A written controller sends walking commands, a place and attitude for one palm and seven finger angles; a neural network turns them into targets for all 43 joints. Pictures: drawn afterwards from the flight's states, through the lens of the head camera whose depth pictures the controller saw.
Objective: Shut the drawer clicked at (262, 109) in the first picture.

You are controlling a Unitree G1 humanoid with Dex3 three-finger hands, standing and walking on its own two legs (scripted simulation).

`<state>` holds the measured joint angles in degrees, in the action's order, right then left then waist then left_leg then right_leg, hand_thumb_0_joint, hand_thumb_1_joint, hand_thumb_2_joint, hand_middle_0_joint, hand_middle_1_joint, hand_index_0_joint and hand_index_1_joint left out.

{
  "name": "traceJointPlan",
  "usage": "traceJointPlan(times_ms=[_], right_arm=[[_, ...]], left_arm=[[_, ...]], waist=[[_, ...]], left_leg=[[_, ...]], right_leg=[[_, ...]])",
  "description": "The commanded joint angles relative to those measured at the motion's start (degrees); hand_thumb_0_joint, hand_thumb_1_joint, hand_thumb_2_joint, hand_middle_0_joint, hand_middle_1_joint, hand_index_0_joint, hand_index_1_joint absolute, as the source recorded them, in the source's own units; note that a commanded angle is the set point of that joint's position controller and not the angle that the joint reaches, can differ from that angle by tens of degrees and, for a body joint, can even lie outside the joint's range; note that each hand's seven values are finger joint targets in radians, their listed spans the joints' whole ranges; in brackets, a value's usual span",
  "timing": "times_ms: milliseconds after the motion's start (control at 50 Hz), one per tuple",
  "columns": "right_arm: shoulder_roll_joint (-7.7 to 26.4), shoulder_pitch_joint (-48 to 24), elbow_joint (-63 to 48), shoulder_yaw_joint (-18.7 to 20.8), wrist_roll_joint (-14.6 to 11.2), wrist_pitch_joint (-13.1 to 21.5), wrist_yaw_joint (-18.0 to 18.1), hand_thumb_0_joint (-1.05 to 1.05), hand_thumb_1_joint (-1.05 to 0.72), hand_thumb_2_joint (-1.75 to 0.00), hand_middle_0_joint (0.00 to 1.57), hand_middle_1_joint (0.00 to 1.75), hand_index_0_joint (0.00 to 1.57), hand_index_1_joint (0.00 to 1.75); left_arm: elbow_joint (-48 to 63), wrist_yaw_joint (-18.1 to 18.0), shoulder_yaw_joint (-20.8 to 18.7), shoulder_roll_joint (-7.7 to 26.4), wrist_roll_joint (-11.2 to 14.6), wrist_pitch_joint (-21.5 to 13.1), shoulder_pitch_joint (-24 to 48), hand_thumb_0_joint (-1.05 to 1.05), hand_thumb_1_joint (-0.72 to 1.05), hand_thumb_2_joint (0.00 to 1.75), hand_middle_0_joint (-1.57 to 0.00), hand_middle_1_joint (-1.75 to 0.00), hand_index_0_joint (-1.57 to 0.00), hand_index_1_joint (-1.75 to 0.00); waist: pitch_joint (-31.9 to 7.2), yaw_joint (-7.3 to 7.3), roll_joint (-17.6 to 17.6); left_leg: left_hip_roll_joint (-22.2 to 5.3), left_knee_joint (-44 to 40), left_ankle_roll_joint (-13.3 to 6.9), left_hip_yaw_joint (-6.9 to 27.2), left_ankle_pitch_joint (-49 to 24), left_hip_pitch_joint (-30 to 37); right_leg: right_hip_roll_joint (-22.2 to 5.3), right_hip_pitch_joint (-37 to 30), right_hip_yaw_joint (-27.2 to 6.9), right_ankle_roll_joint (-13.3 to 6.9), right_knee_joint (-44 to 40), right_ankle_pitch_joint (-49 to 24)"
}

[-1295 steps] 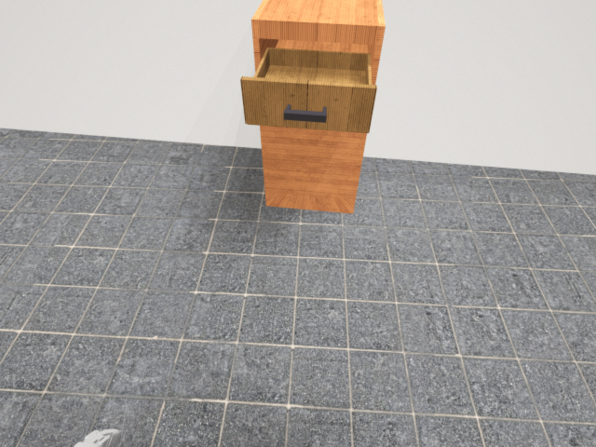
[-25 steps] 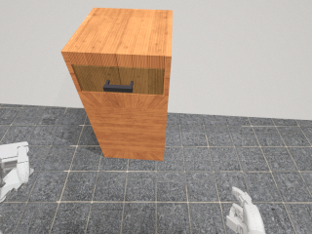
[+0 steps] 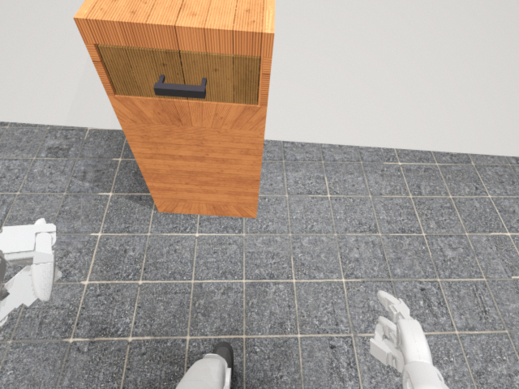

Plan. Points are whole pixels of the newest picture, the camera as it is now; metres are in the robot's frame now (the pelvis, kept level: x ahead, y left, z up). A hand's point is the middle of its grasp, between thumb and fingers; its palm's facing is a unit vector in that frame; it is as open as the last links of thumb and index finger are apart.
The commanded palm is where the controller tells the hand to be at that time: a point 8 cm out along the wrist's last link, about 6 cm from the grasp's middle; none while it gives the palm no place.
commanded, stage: step back with the hand held close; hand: left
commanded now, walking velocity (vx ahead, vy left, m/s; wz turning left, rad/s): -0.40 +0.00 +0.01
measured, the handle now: (181, 85) +0.75 +0.24 -0.05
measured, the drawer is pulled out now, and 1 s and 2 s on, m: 0.00 0.00 0.00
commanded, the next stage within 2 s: stop stepping back and stand still in 0.22 s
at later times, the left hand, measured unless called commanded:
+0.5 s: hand out of the picture +0.06 +0.23 +0.18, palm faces +0.25 -0.86 -0.45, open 3.2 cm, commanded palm +0.00 +0.29 +0.19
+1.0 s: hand out of the picture -0.01 +0.23 +0.19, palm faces +0.35 -0.78 -0.51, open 3.2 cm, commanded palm -0.07 +0.28 +0.19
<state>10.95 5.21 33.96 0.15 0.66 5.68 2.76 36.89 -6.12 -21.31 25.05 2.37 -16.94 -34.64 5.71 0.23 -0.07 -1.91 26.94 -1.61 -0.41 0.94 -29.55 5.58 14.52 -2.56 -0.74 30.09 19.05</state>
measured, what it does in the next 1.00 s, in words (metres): walks backwards: left foot, then right foot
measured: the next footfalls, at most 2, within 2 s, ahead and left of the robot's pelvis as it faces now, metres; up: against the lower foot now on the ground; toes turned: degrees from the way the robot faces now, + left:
left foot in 0.24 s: +0.02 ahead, +0.10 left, +0.00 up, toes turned +0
right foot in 0.56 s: -0.12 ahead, -0.08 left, +0.00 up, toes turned -4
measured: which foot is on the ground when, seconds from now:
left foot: down 0.00-0.06, up 0.08-0.22, down 0.24-0.56, up 0.58-0.78, down 0.80-0.98, up 1.00-1.00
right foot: down 0.00-0.26, up 0.28-0.54, down 0.56-1.00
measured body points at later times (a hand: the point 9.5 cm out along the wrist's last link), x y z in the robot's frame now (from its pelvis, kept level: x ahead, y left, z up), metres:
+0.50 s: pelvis -0.13 +0.01 +0.01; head -0.11 +0.05 +0.46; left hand +0.04 +0.28 +0.21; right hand +0.04 -0.20 -0.05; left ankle -0.02 +0.10 -0.73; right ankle -0.17 -0.12 -0.70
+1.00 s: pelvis -0.20 +0.00 -0.01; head -0.21 +0.00 +0.44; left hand -0.03 +0.27 +0.21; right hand -0.06 -0.24 -0.09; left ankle -0.18 +0.15 -0.73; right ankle -0.16 -0.08 -0.73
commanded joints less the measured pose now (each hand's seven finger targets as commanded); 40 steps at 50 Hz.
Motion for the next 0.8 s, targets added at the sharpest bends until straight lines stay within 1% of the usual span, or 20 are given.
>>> traceJointPlan(times_ms=[0, 60, 100, 120, 180, 220, 260, 280, 380, 420, 480, 500, 520, 540, 580, 600, 640, 720, 740, 780], right_arm=[[7.64, -0.75, -10.97, 3.34, -0.88, 0.95, 0.59, 0.0, -0.9, -0.9, 0.2, 0.3, 0.2, 0.3], [6.67, -1.87, -10.33, 3.68, -1.66, -0.5, 1.1, 0.0, -0.9, -0.9, 0.2, 0.3, 0.2, 0.3], [6.18, -2.36, -8.25, 3.97, -0.88, -0.83, 1.29, 0.0, -0.9, -0.9, 0.2, 0.3, 0.2, 0.3], [5.3, -2.04, -8.27, 3.3, -0.47, -1.25, 1.47, 0.0, -0.9, -0.9, 0.2, 0.3, 0.2, 0.3], [6.58, -2.44, -7.88, 1.73, -0.4, -1.42, 2.77, 0.0, -0.9, -0.9, 0.2, 0.3, 0.2, 0.3], [8.3, 0.35, -7.23, 3.05, -0.39, -0.47, 2.53, 0.0, -0.9, -0.9, 0.2, 0.3, 0.2, 0.3], [7.91, 3.4, -7.73, 3.69, -0.09, 1.46, 0.98, 0.0, -0.9, -0.9, 0.2, 0.3, 0.2, 0.3], [8.41, 1.94, -8.63, 3.15, 1.13, 2.47, 0.74, 0.0, -0.9, -0.9, 0.2, 0.3, 0.2, 0.3], [8.36, 3.14, -10.53, 3.43, -0.27, 4.84, -0.14, 0.0, -0.9, -0.9, 0.2, 0.3, 0.2, 0.3], [6.95, 1.13, -10.54, 2.06, -0.17, 4.2, -0.11, 0.0, -0.9, -0.9, 0.2, 0.3, 0.2, 0.3], [6.81, 0.34, -9.53, 1.75, 0.27, 2.26, 0.77, 0.0, -0.9, -0.9, 0.2, 0.3, 0.2, 0.3], [6.23, 0.43, -9.09, 1.53, 0.09, 1.48, 0.92, 0.0, -0.9, -0.9, 0.2, 0.3, 0.2, 0.3], [6.21, 1.19, -7.99, 1.94, -0.23, 0.67, 1.12, 0.0, -0.9, -0.9, 0.2, 0.3, 0.2, 0.3], [6.55, 1.39, -7.14, 2.43, -0.3, -0.1, 1.56, 0.0, -0.9, -0.9, 0.2, 0.3, 0.2, 0.3], [7.71, 1.69, -4.85, 2.22, 0.37, 0.16, 1.43, 0.0, -0.9, -0.9, 0.2, 0.3, 0.2, 0.3], [6.92, 3.87, -4.81, 2.15, -0.43, 0.49, 1.45, 0.0, -0.9, -0.9, 0.2, 0.3, 0.2, 0.3], [6.92, 1.38, -5.75, 2.23, -0.86, 0.96, 2.29, 0.0, -0.9, -0.9, 0.2, 0.3, 0.2, 0.3], [6.88, 1.2, -5.29, 1.68, -0.43, 3.58, 3.84, 0.0, -0.9, -0.9, 0.2, 0.3, 0.2, 0.3], [7.48, 2.46, -5.45, 1.68, -0.28, 4.24, 4.02, 0.0, -0.9, -0.9, 0.2, 0.3, 0.2, 0.3], [9.48, 3.37, -7.23, 2.28, -0.57, 4.81, 3.93, 0.0, -0.9, -0.9, 0.2, 0.3, 0.2, 0.3]], left_arm=[[14.01, -1.56, -12.79, 11.57, 2.04, -3.64, -8.63, 0.0, 0.9, 0.9, -1.4, -1.6, -1.4, -1.6], [9.27, -2.3, -12.47, 11.48, 2.18, -3.15, -5.87, 0.0, 0.9, 0.9, -1.4, -1.6, -1.4, -1.6], [5.13, -2.84, -10.74, 9.68, 1.63, -1.57, -3.64, 0.0, 0.9, 0.9, -1.4, -1.6, -1.4, -1.6], [3.15, -2.54, -9.24, 8.17, 1.17, -1.02, -2.25, 0.0, 0.9, 0.9, -1.4, -1.6, -1.4, -1.6], [1.3, -1.91, -4.17, 5.04, 0.52, -1.13, 3.45, 0.0, 0.9, 0.9, -1.4, -1.6, -1.4, -1.6], [3.01, -1.94, -4.09, 6.45, -0.1, -2.12, 5.21, 0.0, 0.9, 0.9, -1.4, -1.6, -1.4, -1.6], [4.77, -1.8, -3.46, 6.16, 0.05, -2.75, 2.45, 0.0, 0.9, 0.9, -1.4, -1.6, -1.4, -1.6], [9.72, -1.15, -4.38, 7.24, 0.87, -2.54, 1.19, 0.0, 0.9, 0.9, -1.4, -1.6, -1.4, -1.6], [21.27, -3.06, -8.21, 9.26, 1.02, 0.13, -3.73, 0.0, 0.9, 0.9, -1.4, -1.6, -1.4, -1.6], [18.91, -3.84, -8.56, 8.07, 1.11, 1.69, -7.03, 0.0, 0.9, 0.9, -1.4, -1.6, -1.4, -1.6], [10.79, -4.44, -8.63, 6.8, 0.6, 3.85, -8.24, 0.0, 0.9, 0.9, -1.4, -1.6, -1.4, -1.6], [9.2, -4.09, -7.48, 6.03, 0.77, 4.11, -7.0, 0.0, 0.9, 0.9, -1.4, -1.6, -1.4, -1.6], [7.98, -3.89, -7.96, 7.26, 0.79, 4.2, -5.02, 0.0, 0.9, 0.9, -1.4, -1.6, -1.4, -1.6], [8.3, -3.83, -8.01, 8.22, 1.68, 4.48, -2.62, 0.0, 0.9, 0.9, -1.4, -1.6, -1.4, -1.6], [9.27, -3.84, -9.21, 9.3, 1.52, 3.47, 5.5, 0.0, 0.9, 0.9, -1.4, -1.6, -1.4, -1.6], [4.73, -3.22, -7.34, 7.17, 1.27, 3.69, 3.88, 0.0, 0.9, 0.9, -1.4, -1.6, -1.4, -1.6], [0.52, -3.02, -3.48, 3.85, 0.49, 4.3, 4.06, 0.0, 0.9, 0.9, -1.4, -1.6, -1.4, -1.6], [3.64, -4.02, -1.24, 2.99, -0.95, 2.98, 6.86, 0.0, 0.9, 0.9, -1.4, -1.6, -1.4, -1.6], [5.68, -4.34, -1.78, 3.77, -0.96, 2.45, 7.57, 0.0, 0.9, 0.9, -1.4, -1.6, -1.4, -1.6], [11.23, -4.68, -3.43, 5.41, -1.12, 1.28, 7.35, 0.0, 0.9, 0.9, -1.4, -1.6, -1.4, -1.6]], waist=[[-24.38, -0.58, -1.3], [-13.1, 0.03, 7.35], [-7.47, -0.24, 6.55], [-4.9, 0.33, 6.04], [-0.65, 1.84, 0.49], [-7.95, 0.55, -9.65], [-15.0, -0.19, -8.14], [-19.66, -1.51, -13.58], [-20.55, -0.66, -7.55], [-16.76, -0.28, -13.2], [-11.32, -0.09, -16.93], [-9.58, -0.17, -11.62], [-8.74, 0.59, -0.81], [-7.16, 0.55, 11.68], [-6.11, 0.85, 10.15], [-8.07, 1.59, 11.63], [-4.34, 1.81, 10.52], [-4.16, 0.8, 2.52], [-4.85, 1.0, -1.58], [-6.44, 1.31, -17.19]], left_leg=[[-4.54, 3.95, -1.14, 2.5, -9.77, 21.86], [3.16, 20.74, 2.03, 1.21, 16.88, 13.46], [2.6, 31.86, 2.37, 5.49, 22.17, 7.97], [0.99, 27.58, 2.3, 6.08, 21.72, 6.39], [0.77, -3.26, 1.96, 3.31, 5.84, 10.46], [-11.23, -7.91, -1.83, 12.35, -26.44, 16.32], [-15.17, -4.98, -5.19, 13.94, -35.95, 25.23], [-16.65, -7.43, -4.77, 16.77, -29.39, 21.29], [-13.53, -12.28, -5.91, 13.59, 11.73, 19.48], [-10.52, -19.52, -3.23, 11.69, 32.67, 10.74], [-4.51, -19.26, 2.85, 4.85, 40.27, -1.09], [-1.22, -12.43, 4.38, 1.41, 35.91, 0.53], [2.15, 6.36, 4.18, -3.29, 27.77, 6.43], [3.27, 27.56, 3.47, -0.32, 22.97, 7.3], [0.97, 39.4, 2.5, 2.43, 17.42, -3.7], [-0.27, 37.06, 2.17, 2.53, 15.91, -4.03], [-2.1, 26.5, 1.13, 0.59, 17.23, 4.87], [0.1, 0.84, -0.57, -5.42, 20.35, 16.1], [-0.65, -3.84, -1.21, -3.7, 21.83, 18.02], [-14.04, -10.5, -7.49, 19.56, 20.47, 24.55]], right_leg=[[-7.54, 0.58, -2.16, 3.1, -4.58, -25.29], [-20.19, 13.0, -14.15, -3.43, -16.04, -16.06], [-23.62, 16.07, -14.69, -8.79, -16.97, -17.2], [-22.11, 14.02, -12.32, -8.75, -14.78, -21.62], [-11.48, 7.64, -2.31, -2.15, -3.39, -31.08], [-4.59, 6.37, -0.05, 0.84, 7.96, -9.04], [-3.65, 11.78, -1.47, 0.56, 15.67, 6.12], [-3.43, 8.64, -2.6, 1.09, 22.3, 10.71], [-4.21, 5.6, 0.53, 2.05, 20.27, 6.53], [-2.82, -1.92, 5.25, 1.39, 13.61, 9.07], [-0.51, -14.68, 11.69, -0.96, -1.06, 10.3], [-2.34, -12.65, 10.17, -2.27, -9.81, 10.5], [-10.81, -1.85, 0.65, -6.09, -17.22, 12.9], [-23.13, 11.17, -16.34, -11.18, -24.88, 22.19], [-28.02, 8.04, -15.95, -12.87, -24.35, 12.27], [-23.82, 3.86, -9.81, -10.44, -20.39, 12.38], [-20.33, 12.89, -4.18, -7.19, -18.95, 19.17], [-16.68, 8.65, -0.21, -5.73, -10.74, 16.57], [-14.78, 7.49, 0.98, -4.53, -5.34, 13.4], [-6.29, 15.62, 7.15, 0.2, 14.51, 7.23]])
